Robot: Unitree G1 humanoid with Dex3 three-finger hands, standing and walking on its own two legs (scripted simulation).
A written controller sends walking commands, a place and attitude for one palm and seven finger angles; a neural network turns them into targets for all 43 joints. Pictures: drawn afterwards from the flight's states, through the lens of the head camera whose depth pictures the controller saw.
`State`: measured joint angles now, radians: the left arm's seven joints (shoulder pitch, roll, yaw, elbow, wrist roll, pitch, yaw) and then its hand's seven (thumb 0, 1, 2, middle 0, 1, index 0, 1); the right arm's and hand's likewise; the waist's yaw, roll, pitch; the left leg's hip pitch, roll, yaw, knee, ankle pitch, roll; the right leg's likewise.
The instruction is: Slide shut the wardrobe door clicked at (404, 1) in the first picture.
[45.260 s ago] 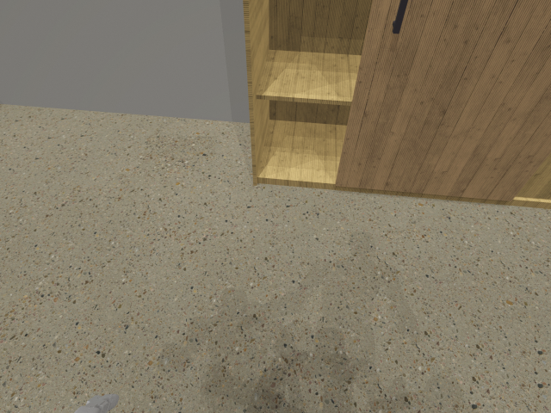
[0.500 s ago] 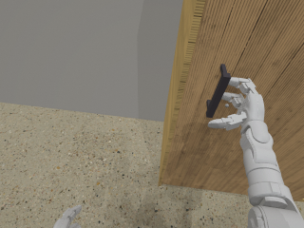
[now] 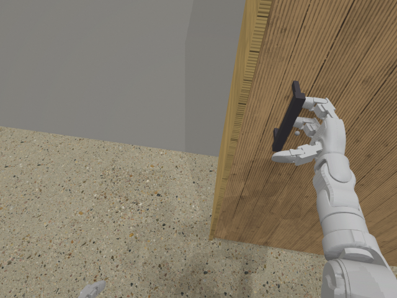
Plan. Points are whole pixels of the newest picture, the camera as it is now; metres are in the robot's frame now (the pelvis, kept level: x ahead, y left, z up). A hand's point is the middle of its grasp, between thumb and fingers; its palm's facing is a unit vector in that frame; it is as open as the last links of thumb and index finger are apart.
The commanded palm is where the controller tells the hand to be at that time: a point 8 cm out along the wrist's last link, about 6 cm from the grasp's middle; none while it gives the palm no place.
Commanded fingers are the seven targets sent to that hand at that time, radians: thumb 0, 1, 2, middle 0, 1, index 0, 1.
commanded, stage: slide the fingers in behind the handle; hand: right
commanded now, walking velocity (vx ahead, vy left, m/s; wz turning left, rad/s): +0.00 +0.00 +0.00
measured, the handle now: (285, 118) +0.47 -0.13 +0.13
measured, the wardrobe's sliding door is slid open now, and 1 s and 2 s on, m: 0.00 0.00 0.00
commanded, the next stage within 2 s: grip the handle and tug to test in 1.58 s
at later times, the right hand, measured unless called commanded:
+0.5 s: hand (288, 136) +0.41 -0.13 +0.13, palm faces +0.06 +1.00 +0.00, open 14.0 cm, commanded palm +0.38 -0.17 +0.13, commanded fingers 0.00 0.50 -0.30 0.30 1.20 0.30 1.20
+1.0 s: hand (278, 135) +0.41 -0.11 +0.13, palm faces +0.06 +1.00 +0.01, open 14.0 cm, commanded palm +0.38 -0.16 +0.13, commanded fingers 0.00 0.50 -0.30 0.30 1.20 0.30 1.20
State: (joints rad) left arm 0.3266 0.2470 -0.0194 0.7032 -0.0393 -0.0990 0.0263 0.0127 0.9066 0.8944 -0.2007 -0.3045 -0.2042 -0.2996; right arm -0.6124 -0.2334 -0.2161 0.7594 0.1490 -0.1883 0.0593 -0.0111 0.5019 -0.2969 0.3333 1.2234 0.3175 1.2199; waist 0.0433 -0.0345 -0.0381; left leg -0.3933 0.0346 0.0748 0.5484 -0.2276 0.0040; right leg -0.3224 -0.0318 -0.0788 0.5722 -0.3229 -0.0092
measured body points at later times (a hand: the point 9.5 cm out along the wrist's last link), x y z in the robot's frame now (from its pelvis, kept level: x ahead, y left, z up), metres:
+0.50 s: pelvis +0.01 +0.00 +0.00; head +0.02 +0.01 +0.45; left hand +0.14 +0.24 -0.11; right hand +0.40 -0.18 +0.13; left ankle +0.03 +0.12 -0.73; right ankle -0.02 -0.11 -0.73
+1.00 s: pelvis +0.01 +0.01 +0.00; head +0.02 +0.02 +0.45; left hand +0.12 +0.25 -0.11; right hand +0.40 -0.16 +0.13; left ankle +0.03 +0.12 -0.73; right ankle -0.02 -0.11 -0.73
